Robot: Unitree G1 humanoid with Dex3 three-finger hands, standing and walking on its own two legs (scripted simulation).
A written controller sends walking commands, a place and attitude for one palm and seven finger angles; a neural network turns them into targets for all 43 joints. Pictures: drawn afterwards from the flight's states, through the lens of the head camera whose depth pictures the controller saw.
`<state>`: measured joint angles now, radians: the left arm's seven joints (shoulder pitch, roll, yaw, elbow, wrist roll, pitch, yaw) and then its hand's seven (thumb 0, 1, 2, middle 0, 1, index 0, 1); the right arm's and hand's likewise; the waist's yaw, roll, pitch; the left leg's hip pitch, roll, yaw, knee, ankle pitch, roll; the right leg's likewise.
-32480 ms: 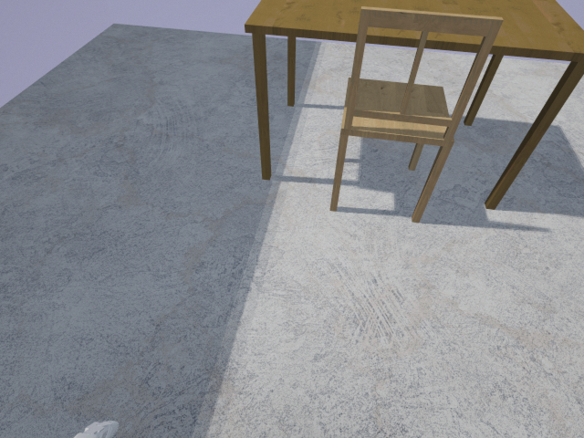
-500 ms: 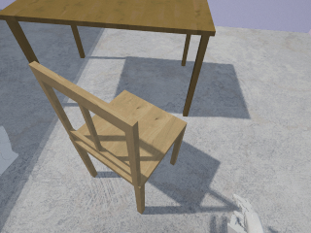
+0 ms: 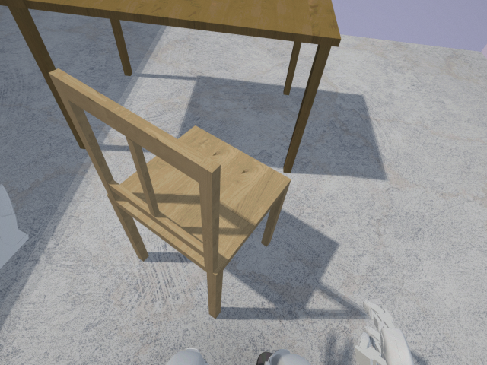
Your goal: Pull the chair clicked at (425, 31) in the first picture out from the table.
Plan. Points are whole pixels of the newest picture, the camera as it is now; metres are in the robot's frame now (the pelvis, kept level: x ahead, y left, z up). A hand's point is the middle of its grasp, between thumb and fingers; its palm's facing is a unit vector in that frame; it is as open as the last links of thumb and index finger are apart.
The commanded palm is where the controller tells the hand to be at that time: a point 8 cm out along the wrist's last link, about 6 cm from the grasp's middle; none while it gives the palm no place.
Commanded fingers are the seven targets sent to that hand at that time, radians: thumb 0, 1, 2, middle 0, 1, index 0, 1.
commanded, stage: step back with the hand held close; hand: left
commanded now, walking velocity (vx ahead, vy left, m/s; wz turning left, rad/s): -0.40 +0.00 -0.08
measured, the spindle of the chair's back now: (145, 180) +0.48 +0.24 -0.06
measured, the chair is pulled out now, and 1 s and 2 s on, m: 0.55 0.55 0.55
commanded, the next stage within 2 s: stop stepping back and stand still in 0.32 s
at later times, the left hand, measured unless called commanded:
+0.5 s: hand (15, 323) +0.13 +0.22 +0.19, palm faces +0.29 -0.80 -0.52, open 7.4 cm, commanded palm +0.07 +0.26 +0.20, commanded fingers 0.00 0.90 0.90 -0.20 -0.30 -0.20 -0.30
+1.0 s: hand out of the picture +0.06 +0.20 +0.19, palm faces +0.43 -0.78 -0.45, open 7.4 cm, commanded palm +0.00 +0.25 +0.20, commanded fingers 0.00 0.90 0.90 -0.20 -0.30 -0.20 -0.30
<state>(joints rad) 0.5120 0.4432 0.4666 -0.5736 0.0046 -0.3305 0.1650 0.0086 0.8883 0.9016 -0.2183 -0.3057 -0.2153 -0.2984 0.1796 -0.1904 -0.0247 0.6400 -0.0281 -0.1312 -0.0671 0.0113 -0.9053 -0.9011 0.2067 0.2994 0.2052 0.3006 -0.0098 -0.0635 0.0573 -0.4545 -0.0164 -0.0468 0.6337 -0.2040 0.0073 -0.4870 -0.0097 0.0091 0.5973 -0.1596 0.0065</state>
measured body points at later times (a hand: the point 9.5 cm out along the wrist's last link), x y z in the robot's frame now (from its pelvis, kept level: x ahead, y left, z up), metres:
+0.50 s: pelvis -0.09 -0.03 +0.02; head -0.05 +0.00 +0.47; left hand +0.11 +0.26 +0.21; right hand +0.09 -0.26 -0.04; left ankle +0.01 +0.10 -0.72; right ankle -0.08 -0.13 -0.70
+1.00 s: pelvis -0.14 -0.05 +0.01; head -0.17 -0.05 +0.46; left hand +0.03 +0.24 +0.22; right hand -0.03 -0.29 -0.09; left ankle -0.12 +0.09 -0.71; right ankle -0.09 -0.14 -0.72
